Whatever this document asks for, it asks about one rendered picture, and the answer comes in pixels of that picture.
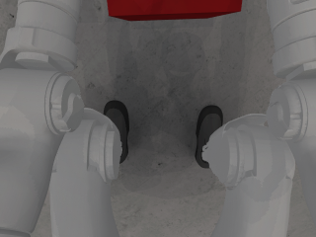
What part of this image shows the robot left upper arm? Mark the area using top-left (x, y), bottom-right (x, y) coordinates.
top-left (0, 68), bottom-right (84, 237)

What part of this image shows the carton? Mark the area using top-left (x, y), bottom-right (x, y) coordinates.
top-left (107, 0), bottom-right (243, 21)

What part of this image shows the robot right upper arm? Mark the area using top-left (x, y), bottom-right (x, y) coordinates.
top-left (266, 78), bottom-right (316, 227)

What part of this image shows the robot right forearm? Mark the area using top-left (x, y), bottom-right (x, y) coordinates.
top-left (267, 0), bottom-right (316, 82)

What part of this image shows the robot right thigh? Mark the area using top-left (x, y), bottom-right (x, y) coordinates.
top-left (210, 124), bottom-right (293, 237)

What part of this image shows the robot left forearm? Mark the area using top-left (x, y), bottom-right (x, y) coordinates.
top-left (0, 0), bottom-right (82, 73)

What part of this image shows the right robot foot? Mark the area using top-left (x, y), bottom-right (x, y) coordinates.
top-left (195, 105), bottom-right (223, 169)

